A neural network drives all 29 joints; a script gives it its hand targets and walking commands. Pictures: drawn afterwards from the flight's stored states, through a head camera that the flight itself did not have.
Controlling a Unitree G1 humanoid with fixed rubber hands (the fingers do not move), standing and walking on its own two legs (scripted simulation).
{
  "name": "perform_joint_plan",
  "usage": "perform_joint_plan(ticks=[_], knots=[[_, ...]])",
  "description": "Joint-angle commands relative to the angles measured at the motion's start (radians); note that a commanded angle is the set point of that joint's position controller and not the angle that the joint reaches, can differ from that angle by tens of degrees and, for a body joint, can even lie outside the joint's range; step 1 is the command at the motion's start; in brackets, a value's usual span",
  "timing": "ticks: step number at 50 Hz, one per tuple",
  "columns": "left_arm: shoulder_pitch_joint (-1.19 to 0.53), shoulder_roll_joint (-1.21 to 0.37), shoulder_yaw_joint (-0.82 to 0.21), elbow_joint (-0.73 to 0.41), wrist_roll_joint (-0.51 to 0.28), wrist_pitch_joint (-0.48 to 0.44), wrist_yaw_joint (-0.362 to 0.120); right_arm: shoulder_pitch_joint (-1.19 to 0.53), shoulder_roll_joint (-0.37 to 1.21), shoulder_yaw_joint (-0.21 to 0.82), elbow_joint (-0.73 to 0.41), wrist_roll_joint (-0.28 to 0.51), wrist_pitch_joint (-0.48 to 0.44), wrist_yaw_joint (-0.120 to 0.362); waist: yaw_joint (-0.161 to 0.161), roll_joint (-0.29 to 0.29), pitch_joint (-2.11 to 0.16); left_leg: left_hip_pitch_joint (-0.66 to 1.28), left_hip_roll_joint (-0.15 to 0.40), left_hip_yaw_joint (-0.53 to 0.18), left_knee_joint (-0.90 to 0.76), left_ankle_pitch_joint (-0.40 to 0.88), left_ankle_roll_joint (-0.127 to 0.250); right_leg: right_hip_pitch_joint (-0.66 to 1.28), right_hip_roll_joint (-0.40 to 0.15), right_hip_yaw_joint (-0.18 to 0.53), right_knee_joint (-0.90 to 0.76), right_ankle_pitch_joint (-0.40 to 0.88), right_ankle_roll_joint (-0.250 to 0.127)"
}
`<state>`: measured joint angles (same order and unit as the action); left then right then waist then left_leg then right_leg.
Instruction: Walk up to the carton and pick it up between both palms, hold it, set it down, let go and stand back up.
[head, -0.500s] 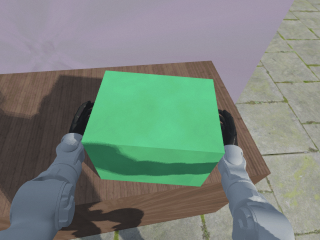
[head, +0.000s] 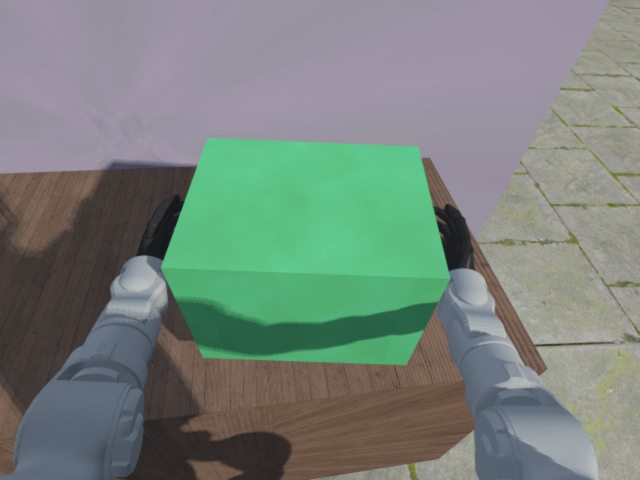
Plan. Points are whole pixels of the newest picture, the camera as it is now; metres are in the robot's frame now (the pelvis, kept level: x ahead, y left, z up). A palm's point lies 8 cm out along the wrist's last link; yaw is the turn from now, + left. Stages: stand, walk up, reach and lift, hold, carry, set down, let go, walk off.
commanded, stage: reach and lift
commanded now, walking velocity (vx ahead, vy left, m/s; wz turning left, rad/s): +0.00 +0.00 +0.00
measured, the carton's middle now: (309, 253) +0.43 -0.01 +0.03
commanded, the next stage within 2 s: hold in 1.90 s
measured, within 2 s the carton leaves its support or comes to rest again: neither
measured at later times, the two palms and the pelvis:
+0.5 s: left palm (164, 265) +0.36 +0.17 +0.10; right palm (486, 255) +0.35 -0.23 +0.11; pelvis +0.00 -0.03 +0.00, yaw -1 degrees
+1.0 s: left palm (139, 268) +0.33 +0.18 +0.13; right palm (491, 250) +0.34 -0.22 +0.14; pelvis -0.02 -0.01 +0.00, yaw +0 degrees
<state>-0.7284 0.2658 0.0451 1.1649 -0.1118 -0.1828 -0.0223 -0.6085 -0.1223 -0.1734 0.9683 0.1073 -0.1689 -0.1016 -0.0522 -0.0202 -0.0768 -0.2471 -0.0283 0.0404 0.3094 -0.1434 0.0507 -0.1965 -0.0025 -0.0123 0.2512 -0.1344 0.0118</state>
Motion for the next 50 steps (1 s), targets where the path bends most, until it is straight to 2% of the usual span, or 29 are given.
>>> perform_joint_plan(ticks=[1, 2, 6, 9, 11, 12, 15, 18, 19, 21, 22, 24, 26, 28, 29, 30, 31, 33, 34, 35, 36, 37, 38, 39, 42, 45, 48, 49, 50], knots=[[-0.648, -0.777, -0.349, -0.539, -0.002, -0.064, -0.074, -0.549, 0.571, 0.392, -0.316, 0.025, -0.003, 0.179, -0.042, 0.146, -0.526, 0.449, 0.071, -0.088, 0.097, 0.556, -0.158, -0.044, 0.050, -0.021, -0.014, 0.190, -0.057], [-0.624, -0.773, -0.358, -0.562, -0.008, -0.051, -0.069, -0.552, 0.561, 0.410, -0.343, 0.039, 0.006, 0.183, -0.027, 0.151, -0.519, 0.430, 0.066, -0.091, 0.094, 0.542, -0.155, -0.036, 0.048, -0.017, -0.010, 0.193, -0.058], [-0.567, -0.741, -0.365, -0.663, -0.018, 0.019, -0.066, -0.502, 0.551, 0.464, -0.396, 0.086, 0.069, 0.174, -0.026, 0.084, -0.424, 0.369, 0.050, -0.092, 0.064, 0.472, -0.131, 0.016, 0.045, 0.001, -0.015, 0.192, -0.037], [-0.578, -0.767, -0.404, -0.784, -0.048, 0.069, -0.057, -0.522, 0.576, 0.503, -0.501, 0.113, 0.104, 0.179, -0.012, 0.072, -0.475, 0.357, 0.039, -0.095, 0.062, 0.442, -0.113, 0.010, 0.042, 0.013, -0.009, 0.194, -0.031], [-0.529, -0.749, -0.381, -0.793, -0.038, 0.106, -0.067, -0.489, 0.589, 0.527, -0.543, 0.118, 0.139, 0.170, -0.007, 0.030, -0.459, 0.322, 0.020, -0.082, 0.059, 0.414, -0.094, 0.061, 0.035, 0.029, -0.003, 0.243, -0.018], [-0.519, -0.739, -0.359, -0.803, -0.020, 0.122, -0.073, -0.479, 0.597, 0.540, -0.536, 0.122, 0.158, 0.168, 0.013, 0.032, -0.426, 0.290, 0.014, -0.079, 0.044, 0.387, -0.085, 0.086, 0.029, 0.034, 0.002, 0.256, -0.014], [-0.455, -0.721, -0.321, -0.817, -0.006, 0.170, -0.092, -0.501, 0.626, 0.590, -0.626, 0.135, 0.186, 0.157, 0.056, -0.027, -0.448, 0.224, -0.004, -0.067, 0.027, 0.339, -0.053, 0.178, 0.020, 0.054, 0.021, 0.325, 0.011], [-0.401, -0.670, -0.263, -0.813, 0.022, 0.223, -0.118, -0.481, 0.643, 0.599, -0.656, 0.133, 0.223, 0.136, 0.071, -0.077, -0.398, 0.142, -0.018, -0.054, -0.010, 0.231, -0.017, 0.259, -0.010, 0.085, 0.027, 0.368, 0.039], [-0.411, -0.666, -0.264, -0.858, 0.020, 0.234, -0.126, -0.494, 0.659, 0.607, -0.693, 0.137, 0.228, 0.128, 0.073, -0.074, -0.432, 0.134, -0.021, -0.054, -0.011, 0.235, -0.013, 0.291, -0.016, 0.095, 0.036, 0.407, 0.050], [-0.400, -0.640, -0.224, -0.850, 0.048, 0.282, -0.143, -0.476, 0.642, 0.582, -0.660, 0.122, 0.259, 0.118, 0.069, -0.078, -0.358, 0.121, -0.025, -0.045, -0.039, 0.166, -0.008, 0.297, -0.023, 0.096, 0.022, 0.355, 0.053], [-0.363, -0.639, -0.204, -0.858, 0.063, 0.304, -0.152, -0.473, 0.644, 0.585, -0.681, 0.118, 0.263, 0.116, 0.079, -0.090, -0.349, 0.121, -0.024, -0.040, -0.040, 0.173, -0.006, 0.317, -0.023, 0.096, 0.026, 0.373, 0.059], [-0.412, -0.638, -0.236, -0.965, 0.047, 0.325, -0.158, -0.504, 0.651, 0.594, -0.755, 0.130, 0.265, 0.108, 0.075, -0.058, -0.405, 0.135, -0.029, -0.040, -0.036, 0.194, -0.019, 0.335, -0.025, 0.096, 0.035, 0.405, 0.064], [-0.461, -0.656, -0.272, -1.031, 0.029, 0.353, -0.152, -0.521, 0.649, 0.583, -0.775, 0.129, 0.283, 0.106, 0.048, -0.028, -0.401, 0.162, -0.029, -0.043, -0.035, 0.191, -0.032, 0.310, -0.018, 0.089, 0.032, 0.394, 0.058], [-0.426, -0.644, -0.266, -1.024, 0.050, 0.393, -0.160, -0.488, 0.617, 0.544, -0.744, 0.104, 0.298, 0.103, 0.016, -0.018, -0.363, 0.207, -0.027, -0.036, -0.034, 0.203, -0.046, 0.288, -0.005, 0.062, 0.024, 0.390, 0.049], [-0.411, -0.641, -0.257, -1.022, 0.061, 0.408, -0.168, -0.485, 0.600, 0.524, -0.738, 0.091, 0.303, 0.103, 0.018, -0.015, -0.343, 0.216, -0.026, -0.033, -0.042, 0.184, -0.050, 0.271, -0.001, 0.052, 0.015, 0.353, 0.045], [-0.389, -0.635, -0.243, -1.010, 0.085, 0.429, -0.177, -0.457, 0.584, 0.503, -0.700, 0.080, 0.314, 0.103, 0.006, 0.004, -0.293, 0.233, -0.023, -0.030, -0.044, 0.184, -0.056, 0.256, 0.001, 0.046, 0.007, 0.332, 0.038], [-0.389, -0.640, -0.235, -1.028, 0.100, 0.445, -0.180, -0.458, 0.569, 0.484, -0.671, 0.082, 0.322, 0.110, 0.012, 0.026, -0.272, 0.241, -0.018, -0.029, -0.052, 0.171, -0.064, 0.228, 0.006, 0.034, -0.001, 0.266, 0.027], [-0.396, -0.661, -0.247, -1.042, 0.108, 0.479, -0.180, -0.469, 0.535, 0.447, -0.658, 0.081, 0.326, 0.122, -0.004, 0.073, -0.258, 0.287, -0.009, -0.032, -0.042, 0.194, -0.088, 0.171, 0.020, 0.012, -0.018, 0.174, 0.005], [-0.393, -0.671, -0.252, -1.033, 0.111, 0.491, -0.179, -0.467, 0.519, 0.419, -0.635, 0.070, 0.326, 0.130, -0.021, 0.071, -0.228, 0.300, -0.003, -0.034, -0.044, 0.183, -0.095, 0.137, 0.027, -0.005, -0.030, 0.119, -0.003], [-0.375, -0.678, -0.237, -1.017, 0.122, 0.505, -0.179, -0.477, 0.506, 0.410, -0.635, 0.063, 0.323, 0.139, -0.010, 0.066, -0.218, 0.305, 0.001, -0.032, -0.047, 0.176, -0.095, 0.129, 0.030, -0.011, -0.035, 0.083, -0.009], [-0.380, -0.689, -0.242, -1.042, 0.122, 0.511, -0.177, -0.478, 0.492, 0.390, -0.626, 0.061, 0.319, 0.149, -0.018, 0.077, -0.235, 0.328, 0.009, -0.038, -0.048, 0.193, -0.104, 0.116, 0.040, -0.024, -0.034, 0.065, -0.014], [-0.388, -0.705, -0.264, -1.086, 0.115, 0.517, -0.168, -0.497, 0.484, 0.396, -0.649, 0.069, 0.311, 0.161, -0.012, 0.095, -0.273, 0.353, 0.016, -0.042, -0.038, 0.228, -0.114, 0.115, 0.050, -0.033, -0.030, 0.061, -0.021], [-0.374, -0.713, -0.283, -1.089, 0.107, 0.528, -0.159, -0.519, 0.465, 0.387, -0.681, 0.072, 0.302, 0.169, -0.019, 0.094, -0.298, 0.375, 0.022, -0.048, -0.031, 0.239, -0.119, 0.103, 0.057, -0.041, -0.032, 0.060, -0.025], [-0.368, -0.715, -0.289, -1.095, 0.107, 0.535, -0.150, -0.510, 0.449, 0.370, -0.664, 0.067, 0.304, 0.178, -0.028, 0.102, -0.274, 0.384, 0.029, -0.052, -0.033, 0.231, -0.125, 0.079, 0.060, -0.045, -0.033, 0.038, -0.029], [-0.348, -0.719, -0.312, -1.141, 0.103, 0.566, -0.127, -0.529, 0.424, 0.368, -0.679, 0.077, 0.299, 0.206, -0.024, 0.111, -0.297, 0.393, 0.040, -0.064, -0.032, 0.239, -0.127, 0.061, 0.065, -0.056, -0.027, 0.030, -0.035], [-0.278, -0.715, -0.314, -1.171, 0.102, 0.605, -0.111, -0.549, 0.398, 0.410, -0.736, 0.105, 0.305, 0.225, 0.000, 0.082, -0.313, 0.389, 0.040, -0.065, -0.023, 0.275, -0.120, 0.068, 0.070, -0.053, -0.030, 0.056, -0.038], [-0.289, -0.686, -0.271, -1.136, 0.127, 0.644, -0.104, -0.579, 0.394, 0.399, -0.699, 0.095, 0.334, 0.243, 0.019, 0.032, -0.240, 0.318, 0.038, -0.053, -0.063, 0.144, -0.087, 0.058, 0.063, -0.042, -0.039, -0.009, -0.037], [-0.287, -0.689, -0.262, -1.155, 0.126, 0.652, -0.103, -0.591, 0.408, 0.409, -0.715, 0.104, 0.335, 0.248, 0.039, 0.027, -0.259, 0.304, 0.037, -0.050, -0.063, 0.151, -0.078, 0.073, 0.061, -0.040, -0.035, 0.008, -0.039], [-0.298, -0.680, -0.262, -1.163, 0.118, 0.657, -0.102, -0.602, 0.415, 0.413, -0.722, 0.111, 0.341, 0.249, 0.041, 0.014, -0.280, 0.299, 0.032, -0.045, -0.061, 0.134, -0.071, 0.080, 0.058, -0.036, -0.035, 0.007, -0.040]])
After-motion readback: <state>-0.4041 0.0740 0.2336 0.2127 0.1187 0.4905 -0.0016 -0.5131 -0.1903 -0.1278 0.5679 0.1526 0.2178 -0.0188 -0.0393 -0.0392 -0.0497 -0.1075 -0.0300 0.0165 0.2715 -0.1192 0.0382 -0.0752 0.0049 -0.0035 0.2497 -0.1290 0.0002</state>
